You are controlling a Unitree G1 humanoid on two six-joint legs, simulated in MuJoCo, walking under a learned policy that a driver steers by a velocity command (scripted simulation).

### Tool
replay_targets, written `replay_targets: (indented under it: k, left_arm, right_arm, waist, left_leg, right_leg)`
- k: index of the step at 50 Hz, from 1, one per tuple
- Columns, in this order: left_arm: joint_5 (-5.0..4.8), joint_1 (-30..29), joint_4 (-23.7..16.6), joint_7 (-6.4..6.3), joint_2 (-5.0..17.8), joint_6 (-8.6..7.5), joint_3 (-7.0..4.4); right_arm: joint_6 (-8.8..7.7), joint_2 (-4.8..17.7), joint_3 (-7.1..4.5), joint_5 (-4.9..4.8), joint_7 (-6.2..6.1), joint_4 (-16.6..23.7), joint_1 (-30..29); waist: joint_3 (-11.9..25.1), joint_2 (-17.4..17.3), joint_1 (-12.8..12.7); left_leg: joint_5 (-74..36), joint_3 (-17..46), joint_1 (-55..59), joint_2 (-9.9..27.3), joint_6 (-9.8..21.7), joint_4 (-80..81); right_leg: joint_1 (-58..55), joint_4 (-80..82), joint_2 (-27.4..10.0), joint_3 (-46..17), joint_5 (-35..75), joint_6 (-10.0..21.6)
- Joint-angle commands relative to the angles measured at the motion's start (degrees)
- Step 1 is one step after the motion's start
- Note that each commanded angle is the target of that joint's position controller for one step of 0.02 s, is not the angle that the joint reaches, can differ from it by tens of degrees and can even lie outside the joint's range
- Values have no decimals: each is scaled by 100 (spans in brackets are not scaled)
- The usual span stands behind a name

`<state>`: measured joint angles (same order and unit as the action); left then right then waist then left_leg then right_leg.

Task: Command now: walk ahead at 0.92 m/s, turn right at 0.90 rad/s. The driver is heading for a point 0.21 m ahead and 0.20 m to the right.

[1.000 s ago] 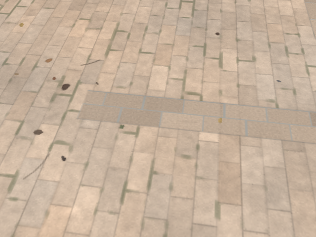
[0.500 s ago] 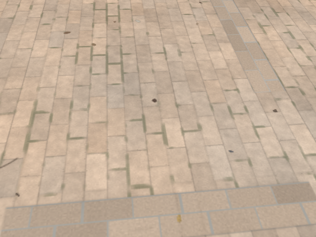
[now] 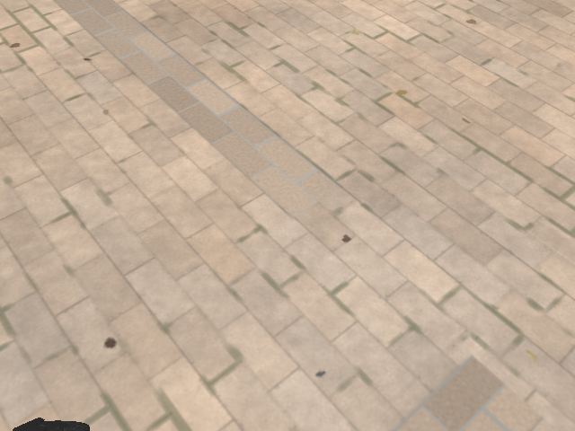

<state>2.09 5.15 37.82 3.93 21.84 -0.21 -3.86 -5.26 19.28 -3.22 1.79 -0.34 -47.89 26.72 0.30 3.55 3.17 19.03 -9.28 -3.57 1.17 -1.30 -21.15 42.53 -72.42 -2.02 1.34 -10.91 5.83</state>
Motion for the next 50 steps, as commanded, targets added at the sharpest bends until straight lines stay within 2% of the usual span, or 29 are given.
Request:
replay_targets:
  k: [1, 3, 5, 6, 7, 8, 9, 10, 11, 12, 13, 14, 15, 16, 19, 21, 23, 25, 27, 29, 30, 31, 32, 33, 34, 35, 37, 43, 50]
  left_arm:
    - [5, -527, -703, 121, -324, -26, 253]
    - [35, -886, -781, 198, -483, -116, 374]
    - [71, -511, -518, 216, -461, -181, 385]
    - [114, 16, -316, 176, -304, -200, 329]
    - [-386, 506, -431, 77, 147, -279, 37]
    - [-366, 1277, -171, -28, 439, -284, -76]
    - [-274, 1562, 63, -168, 680, -245, -119]
    - [19, 1194, -199, -328, 1128, -239, -97]
    - [98, 1295, -364, -328, 784, -231, -66]
    - [10, 1082, -322, -289, 631, -222, -82]
    - [-230, 576, -341, -263, 382, -277, -41]
    - [-332, 269, -351, -270, 168, -331, 33]
    - [-295, 122, -339, -263, 122, -367, 51]
    - [-226, 102, -278, -242, 93, -396, 49]
    - [-154, 185, -8, -285, -7, -420, 66]
    - [-163, 168, 101, -360, -39, -330, 62]
    - [-190, 267, 203, -399, -61, -247, 62]
    - [-185, 391, 328, -395, -59, -204, 62]
    - [-179, 423, 432, -377, -81, -185, 71]
    - [-245, 386, 505, -370, -182, -186, 117]
    - [-202, 679, 580, -373, -345, -228, 166]
    - [-75, 1250, 660, -364, -468, -291, 193]
    - [-153, 1639, 798, -410, -517, -293, 201]
    - [-145, 1447, 790, -453, -316, -216, 174]
    - [-166, 1245, 762, -479, -272, -102, 149]
    - [-168, 1097, 808, -498, -255, 23, 131]
    - [-139, 946, 852, -518, -238, 178, 109]
    - [-169, 954, 1088, -594, -346, 104, 88]
    - [-178, 1049, 1381, -657, -415, 121, 54]
  right_arm:
    - [-216, 43, 105, -16, 26, 260, -468]
    - [-238, 128, 120, -27, -9, 147, -377]
    - [-236, 582, 29, -78, -63, 62, -162]
    - [-191, 809, -16, -118, -110, 45, -157]
    - [-178, 1661, -269, -418, -248, 253, -492]
    - [-139, 1521, -240, -457, -280, 356, -952]
    - [-122, 883, -92, -310, -272, 431, -636]
    - [-178, 180, 137, -42, -163, 562, 386]
    - [-230, 634, 102, -212, -53, 479, 577]
    - [-192, 776, 53, -413, -39, 569, 143]
    - [-137, 701, 36, -374, -108, 668, -249]
    - [-34, 636, 16, -297, -189, 618, -409]
    - [77, 642, -20, -264, -239, 606, -366]
    - [157, 547, -33, -243, -266, 636, -335]
    - [206, 98, 18, -164, -304, 747, -504]
    - [219, -36, 51, -126, -287, 786, -730]
    - [238, -87, 77, -142, -250, 847, -1102]
    - [263, -2, 64, -188, -209, 932, -1444]
    - [269, 112, 34, -179, -167, 1000, -1654]
    - [225, 163, -19, -102, -123, 963, -1525]
    - [200, 321, -50, -38, -130, 988, -1558]
    - [200, 626, -84, 38, -158, 1102, -1623]
    - [246, 374, -31, 67, -153, 1061, -1667]
    - [279, 18, 52, -3, -110, 1038, -1740]
    - [317, -66, 73, -64, -68, 1012, -1888]
    - [347, -19, 60, -97, -30, 1043, -2008]
    - [336, 93, 24, -102, 5, 1043, -2044]
    - [304, -75, 25, -128, -66, 874, -1928]
    - [394, -128, -19, -140, -77, 678, -2065]
  waist:
    - [-558, -784, -408]
    - [-951, -464, -408]
    - [-609, -724, -532]
    - [-268, -916, -810]
    - [353, -1402, -1235]
    - [667, -1192, -1735]
    - [859, -219, -1467]
    - [1957, 1414, -586]
    - [3366, 473, -913]
    - [2778, -165, -847]
    - [1699, -760, -558]
    - [1044, -1011, -336]
    - [674, -1017, -135]
    - [509, -852, -28]
    - [529, -280, 32]
    - [695, -94, -13]
    - [766, 3, -176]
    - [687, 103, -312]
    - [546, 195, -354]
    - [506, 143, -166]
    - [469, -97, -261]
    - [634, -803, -614]
    - [960, -1564, -695]
    - [985, -1506, -598]
    - [926, -1363, -610]
    - [688, -1122, -575]
    - [279, -793, -471]
    - [426, -599, -371]
    - [182, -465, -380]
  left_leg:
    - [-3266, 272, -266, 1126, 273, 1156]
    - [-4690, -218, -636, 928, 205, 1220]
    - [-6359, -332, -561, 911, 184, 645]
    - [-6990, -302, -479, 995, 176, -83]
    - [-7686, 92, -324, 1197, 129, -880]
    - [-7149, -4, -411, 1047, 53, -2029]
    - [-2271, -25, -1488, 323, -75, -4074]
    - [1916, 636, -3055, -192, -229, -6394]
    - [1946, 1847, -3357, -112, -268, -7099]
    - [1461, 1738, -3558, 70, -228, -6819]
    - [1051, 1512, -3729, 314, -242, -6215]
    - [824, 1432, -3539, 471, -315, -5883]
    - [680, 1419, -3101, 530, -365, -5646]
    - [550, 1408, -2739, 560, -396, -5332]
    - [-17, 1235, -2349, 447, -457, -4283]
    - [-705, 1158, -2218, 365, -445, -3446]
    - [-1359, 1132, -1998, 289, -419, -2738]
    - [-1586, 1207, -1841, 250, -378, -2218]
    - [-1419, 1261, -1719, 209, -270, -1716]
    - [-1877, 1145, -1107, 72, -19, -705]
    - [-3181, 1422, -708, 347, 129, -388]
    - [-5165, 2031, -106, 1094, 479, -676]
    - [-5043, 2430, -83, 1509, 1150, -605]
    - [-4161, 2621, -357, 1496, 1331, -457]
    - [-3075, 2491, -602, 1251, 1154, -404]
    - [-2156, 2222, -905, 931, 907, -389]
    - [-1219, 1854, -1165, 588, 581, -383]
    - [-2090, 1630, -745, 422, 602, -665]
    - [-1578, 1546, -861, 301, 619, -568]
  right_leg:
    - [302, 858, -155, -45, 720, -18]
    - [-556, 2477, 133, 516, 1031, 10]
    - [-1905, 3158, 686, 884, 1220, 99]
    - [-2620, 3384, 880, 791, 1142, 182]
    - [-3428, 3312, 711, 167, 1263, 291]
    - [-4182, 4280, 500, -194, 2064, 510]
    - [-5484, 4508, -116, -913, 3556, 629]
    - [-7197, 3397, -1621, -2727, 7946, 1443]
    - [-7603, 3758, -2263, -3500, 7736, 2345]
    - [-6769, 4324, -1927, -3264, 5768, 2252]
    - [-5565, 4696, -1508, -2786, 4479, 1874]
    - [-4531, 4978, -1311, -2466, 4079, 1624]
    - [-3613, 5218, -1184, -2186, 4061, 1502]
    - [-2964, 5367, -1074, -1936, 4066, 1411]
    - [-2288, 5445, -682, -1127, 4670, 1242]
    - [-2385, 5320, -423, -736, 4561, 1027]
    - [-2487, 5278, -360, -634, 4024, 879]
    - [-2570, 5245, -482, -796, 3301, 835]
    - [-2665, 5057, -630, -1041, 2676, 783]
    - [-2599, 4602, -517, -1159, 1773, 481]
    - [-2482, 4347, -230, -1117, 1063, 156]
    - [-2089, 3904, 229, -891, -320, -174]
    - [-2077, 3607, 383, -604, -1273, -452]
    - [-2335, 3641, 213, -543, -1243, -619]
    - [-2524, 3888, 130, -520, -950, -653]
    - [-2630, 4116, 155, -512, -739, -640]
    - [-2575, 4339, 186, -585, -614, -532]
    - [-2711, 4396, 121, -645, -54, -543]
    - [-2757, 4489, 110, -622, -91, -561]
